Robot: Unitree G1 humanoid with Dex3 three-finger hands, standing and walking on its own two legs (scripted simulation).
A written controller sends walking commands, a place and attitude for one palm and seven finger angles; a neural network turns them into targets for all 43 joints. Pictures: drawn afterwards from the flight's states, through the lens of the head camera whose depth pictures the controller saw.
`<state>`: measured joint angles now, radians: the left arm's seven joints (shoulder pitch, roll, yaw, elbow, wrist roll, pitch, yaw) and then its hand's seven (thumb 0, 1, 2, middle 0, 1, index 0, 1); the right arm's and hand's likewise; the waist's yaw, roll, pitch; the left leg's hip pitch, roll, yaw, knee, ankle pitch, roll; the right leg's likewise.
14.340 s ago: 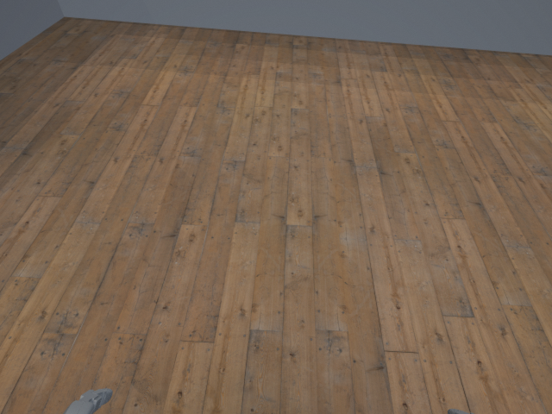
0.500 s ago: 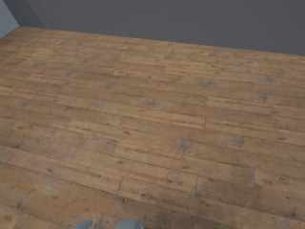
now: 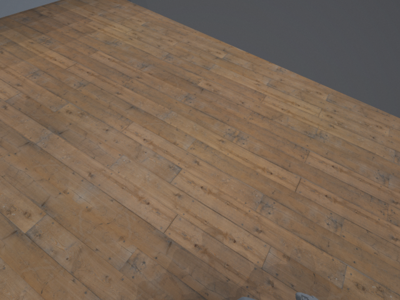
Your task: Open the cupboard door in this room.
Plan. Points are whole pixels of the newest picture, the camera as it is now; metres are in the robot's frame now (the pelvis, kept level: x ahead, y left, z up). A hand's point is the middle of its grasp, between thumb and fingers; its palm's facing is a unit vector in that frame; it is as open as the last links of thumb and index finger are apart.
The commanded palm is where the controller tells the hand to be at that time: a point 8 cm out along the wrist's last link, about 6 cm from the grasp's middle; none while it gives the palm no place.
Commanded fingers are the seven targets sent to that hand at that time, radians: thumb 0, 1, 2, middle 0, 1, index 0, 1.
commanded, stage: turn or walk to find it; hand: left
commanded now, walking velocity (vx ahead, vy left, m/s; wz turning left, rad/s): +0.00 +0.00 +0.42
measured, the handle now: out of the picture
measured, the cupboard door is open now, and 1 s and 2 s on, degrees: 0 0 0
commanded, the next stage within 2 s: none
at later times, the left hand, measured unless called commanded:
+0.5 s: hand out of the picture +0.05 +0.15 -0.14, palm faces +0.18 -0.94 -0.28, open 7.4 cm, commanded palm none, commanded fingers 0.00 0.90 0.90 -0.20 -0.30 -0.20 -0.30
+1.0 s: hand out of the picture -0.12 +0.18 -0.18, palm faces +0.46 -0.85 -0.24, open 7.4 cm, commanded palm none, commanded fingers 0.00 0.90 0.90 -0.20 -0.30 -0.20 -0.30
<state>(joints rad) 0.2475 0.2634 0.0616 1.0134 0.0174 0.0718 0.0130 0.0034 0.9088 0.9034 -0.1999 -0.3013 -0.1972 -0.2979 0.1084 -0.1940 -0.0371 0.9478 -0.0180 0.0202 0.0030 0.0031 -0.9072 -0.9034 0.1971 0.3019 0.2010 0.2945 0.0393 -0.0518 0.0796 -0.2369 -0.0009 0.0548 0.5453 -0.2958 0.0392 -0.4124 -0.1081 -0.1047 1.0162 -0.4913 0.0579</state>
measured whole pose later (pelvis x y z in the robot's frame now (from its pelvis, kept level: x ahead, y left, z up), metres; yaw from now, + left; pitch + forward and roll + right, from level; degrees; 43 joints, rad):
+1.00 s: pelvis -0.06 -0.03 +0.00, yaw +25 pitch -1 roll +0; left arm 0.23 0.27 0.06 1.01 0.02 0.07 0.01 0.00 0.91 0.90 -0.20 -0.30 -0.20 -0.30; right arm 0.13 -0.20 -0.04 0.95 -0.02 0.02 0.00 0.00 -0.91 -0.90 0.20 0.30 0.20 0.29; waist 0.03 -0.05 0.08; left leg -0.23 0.01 0.04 0.54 -0.29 0.02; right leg -0.42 -0.11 -0.09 1.02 -0.49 0.06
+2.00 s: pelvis -0.10 -0.06 +0.01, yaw +49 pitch +0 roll -1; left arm 0.20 0.26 0.06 0.98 0.01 0.06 0.00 0.00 0.91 0.90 -0.20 -0.30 -0.20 -0.30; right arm 0.16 -0.18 -0.03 0.96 -0.02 0.02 0.00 0.00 -0.90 -0.90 0.20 0.30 0.20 0.29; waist 0.02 -0.03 0.06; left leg -0.21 -0.01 0.02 0.46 -0.24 0.04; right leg -0.47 -0.10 -0.05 1.08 -0.40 0.08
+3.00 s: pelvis -0.14 -0.11 +0.01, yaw +75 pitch +0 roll -2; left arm 0.17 0.27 0.06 0.97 0.01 0.05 0.00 0.00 0.91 0.90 -0.20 -0.30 -0.20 -0.30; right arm 0.16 -0.18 -0.04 0.96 -0.01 0.01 0.00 0.00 -0.90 -0.90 0.20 0.30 0.20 0.30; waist 0.02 -0.04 0.07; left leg -0.21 -0.02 -0.02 0.44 -0.23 0.05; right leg -0.46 -0.09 -0.03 1.06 -0.39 0.09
